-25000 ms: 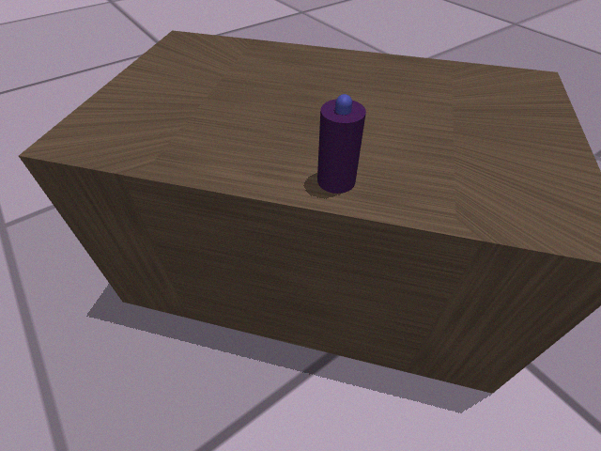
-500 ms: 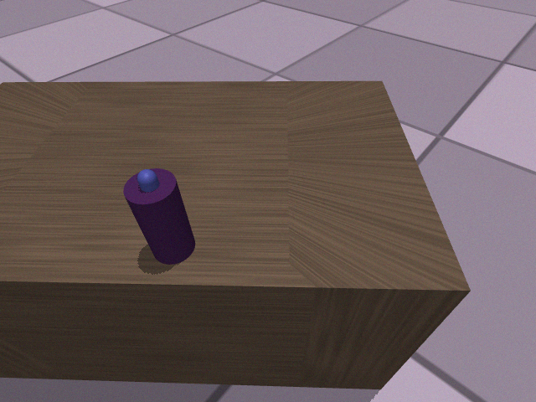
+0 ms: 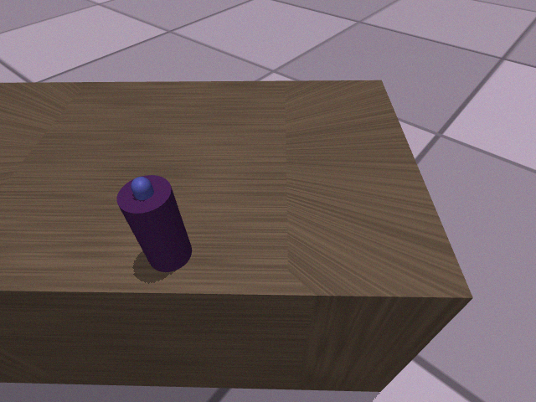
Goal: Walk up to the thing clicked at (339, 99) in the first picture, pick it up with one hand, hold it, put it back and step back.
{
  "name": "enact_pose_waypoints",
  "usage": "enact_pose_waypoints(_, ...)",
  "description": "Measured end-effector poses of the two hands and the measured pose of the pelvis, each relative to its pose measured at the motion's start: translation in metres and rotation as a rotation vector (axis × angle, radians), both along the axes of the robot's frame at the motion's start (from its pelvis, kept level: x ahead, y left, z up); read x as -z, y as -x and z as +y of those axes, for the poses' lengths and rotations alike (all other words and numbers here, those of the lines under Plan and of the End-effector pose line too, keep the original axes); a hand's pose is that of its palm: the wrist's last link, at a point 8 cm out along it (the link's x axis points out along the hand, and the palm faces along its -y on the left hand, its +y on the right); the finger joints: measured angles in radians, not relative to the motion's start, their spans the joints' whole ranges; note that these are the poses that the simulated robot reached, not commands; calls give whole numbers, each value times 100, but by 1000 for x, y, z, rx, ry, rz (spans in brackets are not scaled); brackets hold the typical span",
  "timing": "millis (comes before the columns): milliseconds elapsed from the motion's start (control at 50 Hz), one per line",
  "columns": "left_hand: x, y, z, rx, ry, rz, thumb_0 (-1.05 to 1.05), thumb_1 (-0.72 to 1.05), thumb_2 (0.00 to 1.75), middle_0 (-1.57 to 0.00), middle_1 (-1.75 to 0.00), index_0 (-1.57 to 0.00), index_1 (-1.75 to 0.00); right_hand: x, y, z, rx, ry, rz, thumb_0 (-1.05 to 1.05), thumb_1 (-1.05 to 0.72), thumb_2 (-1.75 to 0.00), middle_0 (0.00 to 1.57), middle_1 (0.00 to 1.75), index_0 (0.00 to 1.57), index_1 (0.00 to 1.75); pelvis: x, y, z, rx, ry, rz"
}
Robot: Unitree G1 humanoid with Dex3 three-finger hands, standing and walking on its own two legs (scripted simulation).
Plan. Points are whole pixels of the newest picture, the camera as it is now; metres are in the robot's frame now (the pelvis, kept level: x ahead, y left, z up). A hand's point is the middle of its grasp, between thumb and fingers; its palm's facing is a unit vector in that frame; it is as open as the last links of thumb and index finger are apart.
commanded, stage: home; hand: left
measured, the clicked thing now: (156, 221) +0.42 +0.22 +0.02
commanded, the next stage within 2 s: stand in 0.22 s
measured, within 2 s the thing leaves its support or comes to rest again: neither
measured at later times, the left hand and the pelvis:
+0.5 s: hand out of the picture +0.08 +0.25 -0.15, palm faces -0.02 -0.93 -0.36, open 15.9 cm; pelvis +0.00 +0.00 +0.00, yaw +0 degrees
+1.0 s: hand out of the picture +0.08 +0.25 -0.15, palm faces -0.03 -0.94 -0.35, open 7.5 cm; pelvis +0.01 +0.00 +0.00, yaw -1 degrees
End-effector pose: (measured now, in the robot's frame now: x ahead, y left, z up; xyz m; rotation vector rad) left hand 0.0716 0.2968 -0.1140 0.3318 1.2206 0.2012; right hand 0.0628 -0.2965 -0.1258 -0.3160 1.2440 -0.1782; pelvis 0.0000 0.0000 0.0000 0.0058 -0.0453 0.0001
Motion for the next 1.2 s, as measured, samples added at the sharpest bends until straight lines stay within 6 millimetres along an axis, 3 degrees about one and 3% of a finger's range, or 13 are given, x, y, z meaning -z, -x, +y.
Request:
enact_pose_waypoints(420,0,1,-1,-3,-3,7,-1,-49,10,-9,-9,-9,-9,-1,0,-3,10,0,2,0,-90,-90,20,30,20,30,0,-3,-3,2,2,-1)
enact_pose_waypoints(520,1,2,-1,-3,0,6,0,-29,31,-15,-19,-15,-19,-1,1,-3,10,0,4,0,-90,-90,20,30,20,30,0,-3,-3,4,1,0)
enact_pose_waypoints(660,3,3,-1,0,3,21,0,17,68,-19,-27,-19,-27,-1,5,-3,14,0,17,0,-90,-90,20,30,20,30,0,-4,-3,6,3,6)
enact_pose_waypoints(840,4,0,-1,1,8,24,0,72,86,-21,-29,-21,-29,-2,4,-2,19,3,20,0,-90,-90,20,30,20,30,0,-7,-1,8,3,5)
enact_pose_waypoints(980,3,-5,0,2,9,18,0,86,89,-21,-29,-21,-30,-3,-2,0,15,5,10,0,-90,-89,20,30,20,30,0,-8,0,10,2,7)
enact_pose_waypoints(1200,2,-9,2,5,5,19,0,90,90,-21,-30,-21,-30,-2,-8,1,13,2,4,0,-90,-89,20,30,20,30,-1,-11,0,11,3,11)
